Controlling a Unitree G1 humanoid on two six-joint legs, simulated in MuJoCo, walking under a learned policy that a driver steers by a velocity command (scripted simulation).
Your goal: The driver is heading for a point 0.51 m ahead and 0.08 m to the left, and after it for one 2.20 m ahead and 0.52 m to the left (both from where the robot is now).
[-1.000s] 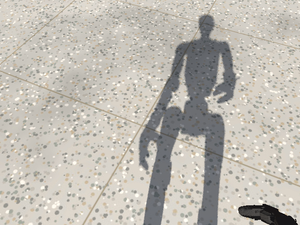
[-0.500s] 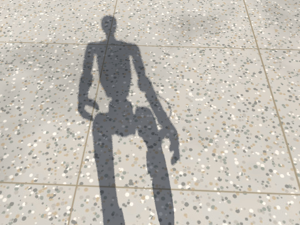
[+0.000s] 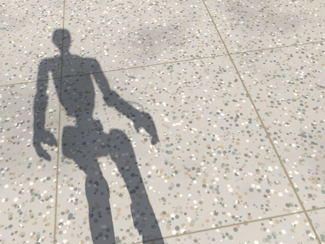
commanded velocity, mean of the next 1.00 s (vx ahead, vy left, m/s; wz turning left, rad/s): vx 0.21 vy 0.00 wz -0.16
